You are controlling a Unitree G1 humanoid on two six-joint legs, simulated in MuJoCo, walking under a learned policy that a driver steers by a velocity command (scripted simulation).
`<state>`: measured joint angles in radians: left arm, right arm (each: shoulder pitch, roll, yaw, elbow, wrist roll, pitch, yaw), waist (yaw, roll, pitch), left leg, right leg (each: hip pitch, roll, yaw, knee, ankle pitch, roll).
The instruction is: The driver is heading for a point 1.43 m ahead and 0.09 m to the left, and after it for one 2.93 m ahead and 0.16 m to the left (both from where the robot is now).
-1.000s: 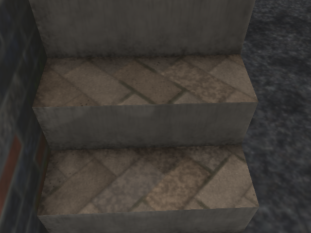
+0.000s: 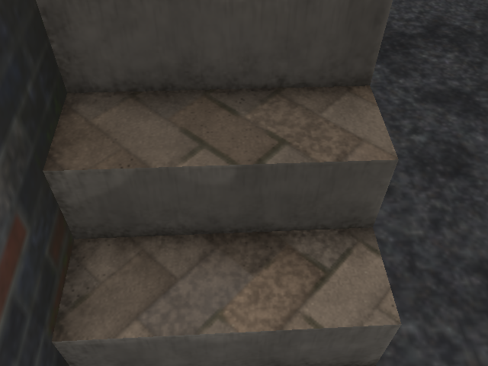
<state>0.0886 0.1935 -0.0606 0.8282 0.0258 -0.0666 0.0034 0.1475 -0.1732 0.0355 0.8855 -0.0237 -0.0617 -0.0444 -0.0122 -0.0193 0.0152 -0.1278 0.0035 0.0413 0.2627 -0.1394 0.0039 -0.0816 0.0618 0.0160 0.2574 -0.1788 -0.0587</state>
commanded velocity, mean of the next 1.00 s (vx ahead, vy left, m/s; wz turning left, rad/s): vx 0.50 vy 0.00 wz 0.00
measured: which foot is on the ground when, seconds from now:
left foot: down 0.00-1.00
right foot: down 0.00-1.00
